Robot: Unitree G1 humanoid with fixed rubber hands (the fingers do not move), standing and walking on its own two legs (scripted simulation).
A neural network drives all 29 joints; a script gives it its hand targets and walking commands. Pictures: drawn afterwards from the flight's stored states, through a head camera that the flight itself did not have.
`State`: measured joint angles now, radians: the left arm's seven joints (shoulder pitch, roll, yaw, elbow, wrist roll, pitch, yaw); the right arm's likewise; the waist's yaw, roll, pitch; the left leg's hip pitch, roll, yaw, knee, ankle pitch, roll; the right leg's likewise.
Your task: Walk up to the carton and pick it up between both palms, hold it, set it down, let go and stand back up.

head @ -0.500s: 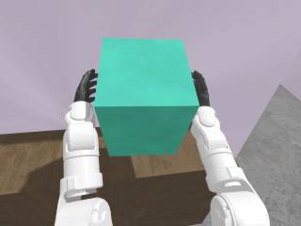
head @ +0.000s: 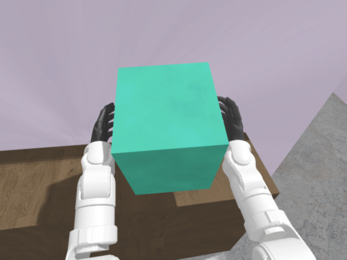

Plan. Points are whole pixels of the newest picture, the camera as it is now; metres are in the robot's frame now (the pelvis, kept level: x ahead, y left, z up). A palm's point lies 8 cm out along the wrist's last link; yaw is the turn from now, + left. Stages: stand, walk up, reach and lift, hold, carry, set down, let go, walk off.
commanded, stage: set down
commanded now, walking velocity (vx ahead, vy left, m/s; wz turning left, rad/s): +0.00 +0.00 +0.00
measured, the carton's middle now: (168, 134) +0.40 -0.01 +0.10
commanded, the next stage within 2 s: none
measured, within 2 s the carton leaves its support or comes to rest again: neither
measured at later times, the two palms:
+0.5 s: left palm (100, 146) +0.36 +0.15 +0.11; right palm (229, 135) +0.36 -0.14 +0.14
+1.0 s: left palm (107, 145) +0.39 +0.14 +0.08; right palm (225, 135) +0.39 -0.15 +0.11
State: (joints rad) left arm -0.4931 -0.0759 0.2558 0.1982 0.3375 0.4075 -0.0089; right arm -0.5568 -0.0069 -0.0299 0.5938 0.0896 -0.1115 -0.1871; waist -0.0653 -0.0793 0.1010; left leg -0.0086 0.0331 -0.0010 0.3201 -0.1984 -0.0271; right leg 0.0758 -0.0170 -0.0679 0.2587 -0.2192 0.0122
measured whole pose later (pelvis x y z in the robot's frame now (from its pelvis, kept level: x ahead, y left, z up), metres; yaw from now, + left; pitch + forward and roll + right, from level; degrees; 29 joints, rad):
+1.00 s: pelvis -0.01 +0.00 +0.00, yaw -3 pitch +1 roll +0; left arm -0.72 -0.07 0.44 0.78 0.36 0.06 0.03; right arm -0.77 0.08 -0.53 0.94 -0.32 -0.25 -0.05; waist 0.02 -0.05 0.03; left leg -0.15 0.04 0.05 0.30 -0.16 -0.03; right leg -0.10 -0.01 -0.02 0.26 -0.18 0.01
